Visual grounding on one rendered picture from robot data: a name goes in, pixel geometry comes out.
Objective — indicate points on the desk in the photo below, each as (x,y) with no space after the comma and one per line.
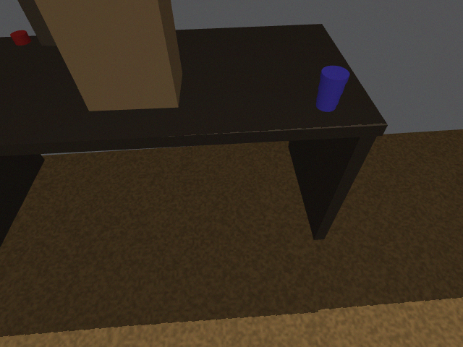
(239,85)

